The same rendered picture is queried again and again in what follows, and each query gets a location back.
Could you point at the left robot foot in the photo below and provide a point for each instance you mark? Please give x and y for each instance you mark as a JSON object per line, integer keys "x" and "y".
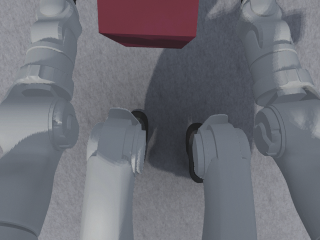
{"x": 143, "y": 120}

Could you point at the right robot thigh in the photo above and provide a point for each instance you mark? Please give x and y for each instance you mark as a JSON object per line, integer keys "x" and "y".
{"x": 229, "y": 209}

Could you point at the robot left upper arm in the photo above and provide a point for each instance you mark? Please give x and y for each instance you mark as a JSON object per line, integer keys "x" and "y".
{"x": 34, "y": 133}

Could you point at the robot right upper arm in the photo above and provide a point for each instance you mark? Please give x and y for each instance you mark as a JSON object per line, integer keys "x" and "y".
{"x": 289, "y": 132}

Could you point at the robot right forearm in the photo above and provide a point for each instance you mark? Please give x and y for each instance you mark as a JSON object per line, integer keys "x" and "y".
{"x": 271, "y": 55}

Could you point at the carton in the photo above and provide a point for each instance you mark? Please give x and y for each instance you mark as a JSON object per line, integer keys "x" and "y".
{"x": 168, "y": 24}

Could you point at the robot left forearm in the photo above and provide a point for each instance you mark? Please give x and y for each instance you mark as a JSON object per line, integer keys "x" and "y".
{"x": 51, "y": 53}

